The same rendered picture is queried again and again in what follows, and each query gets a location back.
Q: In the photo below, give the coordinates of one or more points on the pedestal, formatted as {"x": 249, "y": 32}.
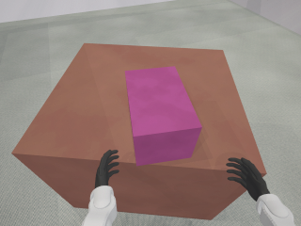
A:
{"x": 88, "y": 114}

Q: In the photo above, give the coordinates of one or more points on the right robot forearm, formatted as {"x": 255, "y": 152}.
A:
{"x": 273, "y": 212}

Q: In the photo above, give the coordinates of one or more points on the left robot forearm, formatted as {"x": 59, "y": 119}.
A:
{"x": 102, "y": 208}

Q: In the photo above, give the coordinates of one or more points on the right robot hand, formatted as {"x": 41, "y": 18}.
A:
{"x": 251, "y": 178}

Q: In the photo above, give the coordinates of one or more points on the carton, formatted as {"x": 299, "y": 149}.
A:
{"x": 165, "y": 125}

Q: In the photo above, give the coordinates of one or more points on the left robot hand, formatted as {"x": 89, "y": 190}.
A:
{"x": 102, "y": 174}

